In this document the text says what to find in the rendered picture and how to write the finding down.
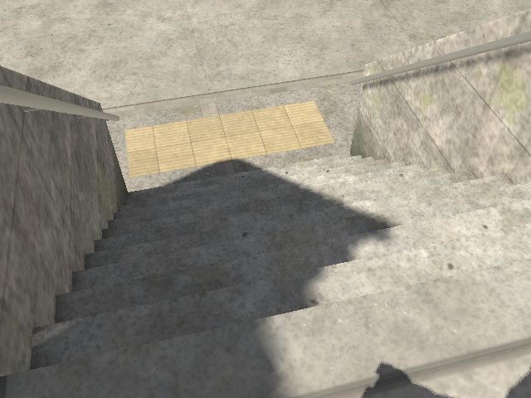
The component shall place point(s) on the stairs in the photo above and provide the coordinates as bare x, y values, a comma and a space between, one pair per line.
210, 253

